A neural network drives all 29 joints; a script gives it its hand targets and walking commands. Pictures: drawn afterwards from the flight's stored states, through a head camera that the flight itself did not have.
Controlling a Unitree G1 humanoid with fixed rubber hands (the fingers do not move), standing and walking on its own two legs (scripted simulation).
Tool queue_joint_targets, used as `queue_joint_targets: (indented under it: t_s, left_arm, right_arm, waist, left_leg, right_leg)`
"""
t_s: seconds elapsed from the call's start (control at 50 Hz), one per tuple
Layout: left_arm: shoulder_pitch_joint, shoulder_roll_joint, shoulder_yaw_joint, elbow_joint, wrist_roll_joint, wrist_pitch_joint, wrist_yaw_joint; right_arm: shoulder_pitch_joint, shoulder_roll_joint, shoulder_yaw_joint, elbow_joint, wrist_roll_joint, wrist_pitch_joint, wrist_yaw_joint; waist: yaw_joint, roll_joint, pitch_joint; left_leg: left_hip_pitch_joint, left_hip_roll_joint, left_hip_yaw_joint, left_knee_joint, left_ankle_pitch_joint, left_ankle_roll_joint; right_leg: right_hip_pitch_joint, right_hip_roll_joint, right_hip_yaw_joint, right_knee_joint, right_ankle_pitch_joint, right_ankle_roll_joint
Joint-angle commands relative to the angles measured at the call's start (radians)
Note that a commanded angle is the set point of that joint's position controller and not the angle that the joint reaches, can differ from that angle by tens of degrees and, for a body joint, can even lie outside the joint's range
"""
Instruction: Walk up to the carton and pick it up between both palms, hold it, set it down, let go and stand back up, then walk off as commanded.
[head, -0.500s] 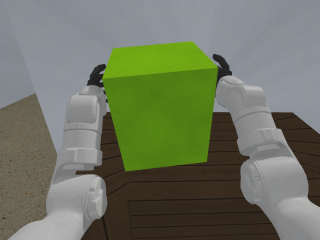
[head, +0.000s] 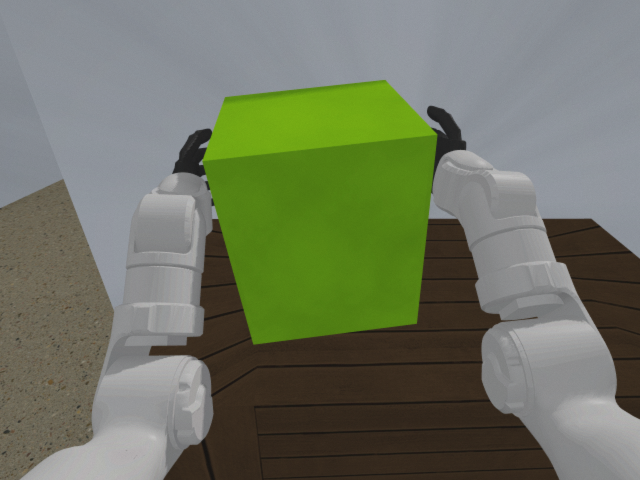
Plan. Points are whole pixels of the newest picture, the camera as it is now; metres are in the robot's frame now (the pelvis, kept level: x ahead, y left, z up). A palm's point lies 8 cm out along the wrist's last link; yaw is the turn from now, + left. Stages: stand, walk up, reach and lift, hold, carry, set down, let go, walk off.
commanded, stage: hold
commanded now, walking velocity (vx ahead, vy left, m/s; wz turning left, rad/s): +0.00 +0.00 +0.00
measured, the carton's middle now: (320, 209) +0.39 +0.02 +0.23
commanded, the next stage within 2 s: none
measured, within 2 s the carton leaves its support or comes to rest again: neither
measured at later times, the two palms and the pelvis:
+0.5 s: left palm (183, 190) +0.34 +0.17 +0.28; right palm (450, 172) +0.36 -0.13 +0.30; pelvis -0.01 +0.00 +0.00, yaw +0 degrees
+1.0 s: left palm (188, 189) +0.36 +0.17 +0.27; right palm (447, 169) +0.38 -0.13 +0.30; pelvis +0.00 +0.00 +0.00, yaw +0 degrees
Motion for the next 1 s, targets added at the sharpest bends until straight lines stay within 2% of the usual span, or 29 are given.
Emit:
queue_joint_targets:
  t_s: [0.0,0.14,0.2,0.22,0.32,0.36,0.46,0.54,0.7,0.8,0.86,0.94,0.98]
  left_arm:
    - [-0.962,-0.578,-0.398,-0.401,-0.269,-0.103,-0.196]
    - [-1.06,-0.593,-0.365,-0.277,-0.264,-0.118,-0.204]
    - [-1.076,-0.593,-0.335,-0.193,-0.248,-0.132,-0.208]
    - [-1.08,-0.595,-0.33,-0.174,-0.244,-0.136,-0.21]
    - [-1.085,-0.589,-0.289,-0.077,-0.217,-0.155,-0.221]
    - [-1.077,-0.598,-0.293,-0.059,-0.214,-0.164,-0.223]
    - [-1.065,-0.601,-0.294,-0.056,-0.216,-0.181,-0.222]
    - [-1.063,-0.594,-0.305,-0.112,-0.226,-0.185,-0.215]
    - [-1.005,-0.591,-0.382,-0.292,-0.266,-0.163,-0.197]
    - [-0.972,-0.598,-0.421,-0.404,-0.292,-0.14,-0.188]
    - [-0.958,-0.59,-0.417,-0.434,-0.285,-0.123,-0.189]
    - [-0.946,-0.58,-0.403,-0.415,-0.268,-0.103,-0.198]
    - [-0.966,-0.583,-0.397,-0.385,-0.266,-0.099,-0.202]
  right_arm:
    - [-0.796,0.618,0.316,-0.374,0.256,0.019,0.1]
    - [-0.853,0.624,0.229,-0.228,0.192,0.006,0.133]
    - [-0.88,0.624,0.191,-0.156,0.153,-0.01,0.152]
    - [-0.87,0.619,0.175,-0.129,0.14,-0.014,0.156]
    - [-0.886,0.6,0.125,-0.045,0.088,-0.041,0.182]
    - [-0.888,0.599,0.115,-0.033,0.08,-0.055,0.186]
    - [-0.908,0.613,0.141,-0.066,0.096,-0.079,0.184]
    - [-0.892,0.626,0.179,-0.106,0.12,-0.078,0.172]
    - [-0.851,0.644,0.294,-0.303,0.219,-0.051,0.128]
    - [-0.832,0.644,0.345,-0.416,0.269,-0.023,0.102]
    - [-0.804,0.642,0.357,-0.422,0.279,-0.002,0.095]
    - [-0.785,0.621,0.33,-0.395,0.263,0.018,0.094]
    - [-0.806,0.611,0.308,-0.375,0.257,0.02,0.099]
  waist:
    - [-0.135,0.078,-0.479]
    - [-0.118,0.083,-0.371]
    - [-0.105,0.064,-0.318]
    - [-0.116,0.069,-0.304]
    - [-0.111,0.063,-0.247]
    - [-0.117,0.067,-0.256]
    - [-0.105,0.051,-0.305]
    - [-0.103,0.047,-0.35]
    - [-0.112,0.054,-0.516]
    - [-0.123,0.072,-0.568]
    - [-0.126,0.076,-0.541]
    - [-0.134,0.076,-0.493]
    - [-0.133,0.083,-0.467]
  left_leg:
    - [0.179,-0.062,-0.046,0.002,0.304,-0.071]
    - [0.117,-0.046,-0.04,-0.049,0.108,-0.066]
    - [0.078,-0.038,-0.035,-0.079,0.004,-0.054]
    - [0.07,-0.036,-0.033,-0.088,-0.023,-0.055]
    - [0.008,-0.017,-0.036,-0.138,-0.166,-0.038]
    - [0.009,-0.016,-0.036,-0.141,-0.177,-0.04]
    - [0.044,-0.026,-0.031,-0.117,-0.105,-0.037]
    - [0.096,-0.039,-0.027,-0.086,-0.009,-0.04]
    - [0.197,-0.06,-0.035,-0.014,0.251,-0.053]
    - [0.206,-0.066,-0.049,0.017,0.355,-0.066]
    - [0.203,-0.068,-0.049,0.023,0.38,-0.069]
    - [0.19,-0.063,-0.046,0.009,0.328,-0.071]
    - [0.177,-0.06,-0.046,-0.004,0.276,-0.071]
  right_leg:
    - [0.177,0.09,0.048,0.013,0.392,0.027]
    - [0.073,0.082,0.048,-0.019,0.167,0.006]
    - [0.038,0.074,0.049,-0.034,0.074,0.0]
    - [0.037,0.072,0.048,-0.035,0.06,-0.002]
    - [0.026,0.065,0.047,-0.038,-0.031,-0.006]
    - [0.036,0.064,0.047,-0.036,-0.024,-0.007]
    - [0.049,0.066,0.051,-0.042,0.016,-0.006]
    - [0.052,0.067,0.052,-0.043,0.07,-0.003]
    - [0.148,0.086,0.051,-0.008,0.321,0.017]
    - [0.204,0.095,0.053,0.023,0.451,0.025]
    - [0.203,0.097,0.05,0.028,0.475,0.029]
    - [0.191,0.093,0.05,0.02,0.427,0.027]
    - [0.161,0.092,0.047,0.008,0.356,0.023]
